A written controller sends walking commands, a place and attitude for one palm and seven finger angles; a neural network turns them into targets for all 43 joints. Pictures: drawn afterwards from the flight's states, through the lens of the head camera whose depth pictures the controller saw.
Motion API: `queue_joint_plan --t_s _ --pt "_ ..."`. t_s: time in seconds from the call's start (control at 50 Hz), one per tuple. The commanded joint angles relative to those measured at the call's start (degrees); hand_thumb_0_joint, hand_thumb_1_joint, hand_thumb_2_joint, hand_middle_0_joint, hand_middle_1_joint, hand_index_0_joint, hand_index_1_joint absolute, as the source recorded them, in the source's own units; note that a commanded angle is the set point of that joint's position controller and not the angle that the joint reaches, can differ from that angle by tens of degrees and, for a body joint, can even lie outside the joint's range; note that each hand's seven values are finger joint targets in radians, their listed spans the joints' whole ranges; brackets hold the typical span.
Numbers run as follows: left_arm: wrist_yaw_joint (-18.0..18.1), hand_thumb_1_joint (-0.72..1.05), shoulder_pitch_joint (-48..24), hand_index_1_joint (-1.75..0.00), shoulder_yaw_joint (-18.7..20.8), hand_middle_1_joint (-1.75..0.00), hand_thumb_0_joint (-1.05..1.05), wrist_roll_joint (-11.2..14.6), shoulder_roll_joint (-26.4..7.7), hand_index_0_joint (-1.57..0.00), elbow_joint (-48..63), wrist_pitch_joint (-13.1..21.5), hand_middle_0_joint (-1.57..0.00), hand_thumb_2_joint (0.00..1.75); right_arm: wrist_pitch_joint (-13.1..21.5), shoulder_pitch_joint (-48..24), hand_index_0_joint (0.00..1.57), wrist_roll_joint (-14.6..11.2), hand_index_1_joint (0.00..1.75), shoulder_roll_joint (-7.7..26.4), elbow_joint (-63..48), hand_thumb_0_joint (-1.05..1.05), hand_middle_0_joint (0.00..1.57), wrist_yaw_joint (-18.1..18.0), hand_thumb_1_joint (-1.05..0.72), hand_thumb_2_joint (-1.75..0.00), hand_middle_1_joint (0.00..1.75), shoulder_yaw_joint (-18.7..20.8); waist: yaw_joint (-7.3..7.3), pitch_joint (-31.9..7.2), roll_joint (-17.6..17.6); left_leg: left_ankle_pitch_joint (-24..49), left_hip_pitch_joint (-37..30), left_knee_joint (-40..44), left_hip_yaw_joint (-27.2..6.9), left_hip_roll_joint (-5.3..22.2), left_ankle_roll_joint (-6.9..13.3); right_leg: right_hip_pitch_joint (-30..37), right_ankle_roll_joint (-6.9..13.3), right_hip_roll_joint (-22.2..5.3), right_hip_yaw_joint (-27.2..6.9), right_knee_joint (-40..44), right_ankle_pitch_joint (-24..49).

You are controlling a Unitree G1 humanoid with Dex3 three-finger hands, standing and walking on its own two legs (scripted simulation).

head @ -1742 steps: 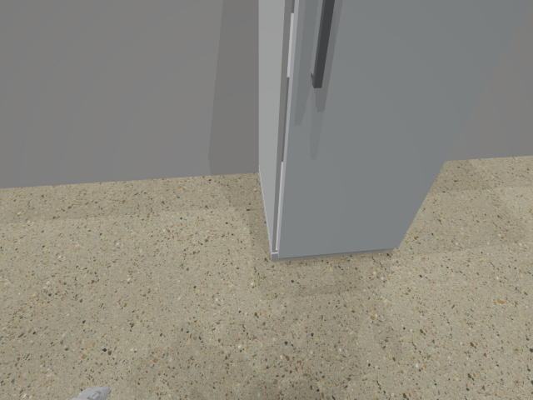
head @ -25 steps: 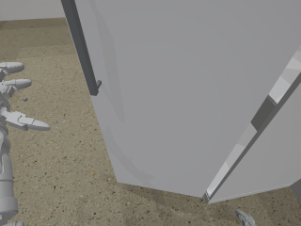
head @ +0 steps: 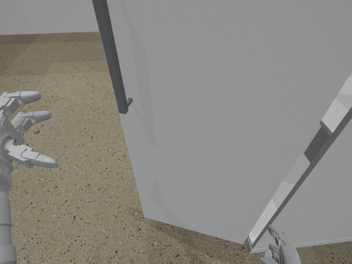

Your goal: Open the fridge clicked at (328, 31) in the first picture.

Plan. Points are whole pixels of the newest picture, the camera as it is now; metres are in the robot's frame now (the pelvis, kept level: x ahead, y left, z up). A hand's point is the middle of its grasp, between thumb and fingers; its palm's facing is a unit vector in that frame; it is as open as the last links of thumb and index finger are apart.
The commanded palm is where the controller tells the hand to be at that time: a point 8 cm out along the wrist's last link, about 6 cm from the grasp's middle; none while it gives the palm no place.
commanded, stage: draw the hand back to the body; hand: left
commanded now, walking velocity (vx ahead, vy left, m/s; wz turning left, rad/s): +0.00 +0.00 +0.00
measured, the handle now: (115, 50) +0.47 +0.20 +0.28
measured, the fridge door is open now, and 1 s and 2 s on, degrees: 69 69 69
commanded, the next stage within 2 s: step back with the hand held close in 1.48 s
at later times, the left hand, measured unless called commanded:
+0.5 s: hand (36, 154) +0.24 +0.30 +0.17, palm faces +0.37 -0.90 -0.22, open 14.3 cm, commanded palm +0.19 +0.33 +0.19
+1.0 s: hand (36, 163) +0.22 +0.29 +0.17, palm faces +0.46 -0.81 -0.37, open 9.8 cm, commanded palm +0.17 +0.32 +0.18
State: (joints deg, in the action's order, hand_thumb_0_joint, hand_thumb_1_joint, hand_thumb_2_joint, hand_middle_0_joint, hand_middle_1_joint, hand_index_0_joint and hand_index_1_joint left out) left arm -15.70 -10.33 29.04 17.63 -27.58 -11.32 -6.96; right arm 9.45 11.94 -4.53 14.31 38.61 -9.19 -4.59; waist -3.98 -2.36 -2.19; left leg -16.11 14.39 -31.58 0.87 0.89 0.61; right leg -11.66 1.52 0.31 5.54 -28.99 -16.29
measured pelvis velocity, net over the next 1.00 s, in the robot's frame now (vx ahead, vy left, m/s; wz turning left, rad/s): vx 0.02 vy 0.02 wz -0.03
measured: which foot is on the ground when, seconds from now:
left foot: down 0.00-1.00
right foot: down 0.00-1.00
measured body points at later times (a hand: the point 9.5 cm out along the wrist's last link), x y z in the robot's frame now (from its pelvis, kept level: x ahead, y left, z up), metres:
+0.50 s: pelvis +0.00 +0.00 +0.00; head -0.03 -0.01 +0.45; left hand +0.22 +0.34 +0.19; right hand +0.20 -0.22 -0.06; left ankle +0.01 +0.11 -0.73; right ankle -0.01 -0.10 -0.73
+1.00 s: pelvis +0.02 +0.02 +0.01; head -0.01 +0.00 +0.45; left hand +0.19 +0.33 +0.19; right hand +0.19 -0.21 -0.08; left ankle +0.01 +0.11 -0.73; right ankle -0.01 -0.10 -0.73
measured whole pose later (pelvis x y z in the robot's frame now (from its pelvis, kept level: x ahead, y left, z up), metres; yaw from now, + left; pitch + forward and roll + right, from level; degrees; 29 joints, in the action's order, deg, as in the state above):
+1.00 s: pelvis +0.02 +0.02 +0.01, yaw -2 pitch -3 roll +0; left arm 5.9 23.1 21.2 4.9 -21.1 19.6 4.7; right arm 8.7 12.6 -0.2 13.0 38.5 -4.2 -1.1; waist -3.8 -1.0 -2.7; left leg -15.8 7.1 -26.2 3.4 -0.5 1.9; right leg -5.9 -0.1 -0.9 2.9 -25.1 -15.8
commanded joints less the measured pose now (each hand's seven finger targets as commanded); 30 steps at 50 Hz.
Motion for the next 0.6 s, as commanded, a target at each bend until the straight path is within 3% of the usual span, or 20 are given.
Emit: queue_joint_plan --t_s 0.0,0.02,0.08,0.12,0.16,0.22,0.28,0.34,0.36,0.38,0.4,0.42,0.44,0.46,0.52,0.56,0.58 --pt "-7.51 -0.55 -19.71 -1.15 2.29 -1.15 0.0 3.51 -18.65 -0.25 14.9 -2.51 -0.25 0.2 5.52 -8.49 0.2 -0.92 0.3 7.33 -11.59 0.0 0.2 -1.47 -0.9 -0.9 0.3 2.05 1.18 -12.69 -6.4 11.79 -8.39 4.86 -2.73 -0.97 1.64 2.45 -0.22 -1.13 -3.88 4.68 14.03" --pt "-8.72 -0.55 -19.37 -1.15 2.36 -1.15 0.0 3.32 -19.61 -0.25 16.76 -2.88 -0.25 0.2 5.81 -8.54 0.2 -0.91 0.3 7.23 -12.03 0.0 0.2 -1.06 -0.9 -0.9 0.3 2.03 1.19 -13.03 -7.18 12.9 -9.3 4.84 -2.85 -0.98 1.68 2.49 -0.2 -1.04 -3.84 4.57 15.04" --pt "-7.76 -0.55 -9.88 -1.15 8.24 -1.15 0.0 4.37 -21.54 -0.25 17.37 -2.15 -0.25 0.2 6.05 -7.76 0.2 -0.27 0.3 7.07 -12.67 0.0 0.2 0.33 -0.9 -0.9 0.3 2.48 -0.43 -11.14 -0.62 15.52 -6.98 4.4 -2.91 -0.65 1.61 3.29 -0.47 -0.88 -3.3 4.0 18.33" --pt "-6.83 -0.55 -3.08 -1.15 11.6 -1.15 0.0 6.05 -20.91 -0.25 15.28 -2.23 -0.25 0.2 6.01 -7.68 0.2 -0.32 0.3 7.22 -12.93 0.0 0.2 1.19 -0.9 -0.9 0.3 2.89 -1.13 -9.47 2.81 14.41 -5.03 4.31 -2.46 -0.66 1.46 2.9 -0.98 -0.96 -3.29 4.17 17.98" --pt "-6.23 -0.55 1.8 -1.15 12.55 -1.15 0.0 7.27 -19.13 -0.25 14.52 -3.22 -0.25 0.2 5.83 -8.22 0.2 -0.51 0.3 7.31 -13.31 0.0 0.2 1.94 -0.9 -0.9 0.3 3.03 -1.73 -7.84 3.24 14.32 -3.94 4.07 -1.98 -0.65 1.33 2.7 -1.22 -1.42 -3.43 3.98 18.74" --pt "-5.37 -0.55 0.4 -1.15 9.25 -1.15 0.0 6.58 -16.44 -0.25 17.32 -5.72 -0.25 0.2 5.67 -8.81 0.2 -0.96 0.3 7.41 -13.85 0.0 0.2 2.11 -0.9 -0.9 0.3 3.12 -0.8 -4.99 -1.56 11.15 -4.01 4.37 -1.7 -0.57 1.04 -0.71 -1.03 -1.39 -3.63 4.66 13.27" --pt "-4.62 -0.55 -4.09 -1.15 4.99 -1.15 0.0 4.93 -14.73 -0.25 21.33 -6.47 -0.25 0.2 5.93 -8.46 0.2 -1.11 0.3 7.43 -13.7 0.0 0.2 1.53 -0.9 -0.9 0.3 3.25 0.83 -3.86 -3.74 8.58 -5.04 4.14 -1.87 -0.37 1.33 -3.28 -1.17 -1.34 -4.36 5.57 9.07" --pt "-3.76 -0.44 -11.03 -1.09 1.44 -1.09 0.0 3.91 -13.65 -0.25 30.25 -3.43 -0.25 0.25 7.21 -9.02 0.2 -0.71 0.3 6.62 -13.51 0.0 0.2 0.57 -0.9 -0.9 0.3 2.65 1.95 -5.35 -5.54 7.01 -7.91 4.63 -2.86 -0.25 1.64 -3.56 -0.85 -0.75 -4.17 6.08 5.8" --pt "-3.27 -0.41 -10.12 -1.07 3.71 -1.07 0.0 3.87 -15.91 -0.25 31.79 -2.11 -0.25 0.27 7.73 -8.55 0.2 -0.37 0.3 6.86 -13.27 0.0 0.2 0.23 -0.9 -0.9 0.3 2.93 1.45 -6.63 -6.16 7.27 -8.5 4.68 -3.25 -0.38 1.7 -2.8 -0.78 -0.71 -3.98 5.93 6.06" --pt "-3.17 -0.37 -8.82 -1.04 4.15 -1.04 0.0 3.88 -15.89 -0.24 32.57 -0.8 -0.24 0.29 8.17 -8.43 0.2 -0.11 0.3 6.68 -13.02 0.0 0.2 0.06 -0.9 -0.9 0.3 2.62 1.2 -7.88 -5.89 8.05 -9.4 4.95 -3.44 -0.44 1.69 -1.94 -0.61 -0.55 -3.54 5.59 6.74" --pt "8.79 -0.33 -8.69 -1.02 5.93 -1.02 0.0 -6.21 -22.7 -0.24 35.72 4.32 -0.24 0.31 8.64 -6.43 0.2 3.14 0.3 7.91 -11.31 0.0 0.2 2.02 -0.9 -0.9 0.3 4.0 -0.2 -3.0 -6.03 7.33 -3.87 4.61 -3.02 -0.78 1.61 -2.99 -0.3 -1.66 -5.22 8.93 5.02" --pt "13.56 -0.3 -0.81 -1.0 2.28 -1.0 0.0 -7.07 -14.24 -0.24 30.84 6.01 -0.24 0.32 8.94 -6.27 0.2 3.33 0.3 7.35 -10.08 0.0 0.2 2.53 -0.9 -0.9 0.3 3.89 1.09 -1.95 -3.32 6.46 -4.01 5.31 -2.82 -0.5 1.15 -3.35 -0.28 -2.09 -4.19 8.08 4.93" --pt "15.81 -0.26 3.42 -0.98 2.31 -0.98 0.0 -7.38 -12.68 -0.24 31.13 6.97 -0.24 0.34 8.83 -5.95 0.2 3.41 0.3 7.8 -9.52 0.0 0.2 2.85 -0.9 -0.9 0.3 4.13 0.13 -3.01 -0.17 6.47 -3.88 5.93 -3.29 -0.26 0.99 -1.79 -0.25 -2.04 -3.71 7.69 5.35" --pt "17.44 -0.22 7.38 -0.96 2.05 -0.96 0.0 -8.31 -10.9 -0.24 30.39 8.0 -0.24 0.36 8.27 -6.28 0.2 3.41 0.3 6.85 -9.41 0.0 0.2 3.12 -0.9 -0.9 0.3 4.14 0.27 -1.93 0.62 6.05 -3.61 5.81 -2.62 0.04 1.15 -1.9 -0.34 -2.23 -3.86 7.29 5.65" --pt "20.15 -0.12 9.87 -0.89 2.09 -0.89 0.0 -9.8 -9.93 -0.24 33.71 11.62 -0.24 0.41 6.69 -6.69 0.2 3.3 0.3 6.31 -8.97 0.0 0.2 3.63 -0.9 -0.9 0.3 4.52 -0.03 -5.29 -4.48 5.92 -5.7 6.88 -1.64 -0.11 1.16 0.65 -0.22 -2.45 -4.21 6.32 6.3" --pt "21.15 -0.04 13.16 -0.85 0.16 -0.85 0.0 -10.42 -7.58 -0.23 34.37 12.78 -0.23 0.44 6.14 -6.86 0.2 3.4 0.3 6.19 -8.96 0.0 0.2 3.81 -0.9 -0.9 0.3 4.75 0.07 -4.52 -4.49 6.43 -5.48 7.44 -1.58 0.43 1.16 1.54 -0.2 -2.45 -4.15 6.35 6.84" --pt "21.64 -0.01 11.95 -0.83 0.31 -0.83 0.0 -10.94 -8.07 -0.23 35.44 13.48 -0.23 0.46 5.9 -6.97 0.2 3.3 0.3 6.36 -8.98 0.0 0.2 3.84 -0.9 -0.9 0.3 4.85 0.1 -5.06 -4.25 6.33 -6.21 7.78 -1.73 0.48 1.18 1.11 -0.17 -2.28 -4.15 6.41 6.46"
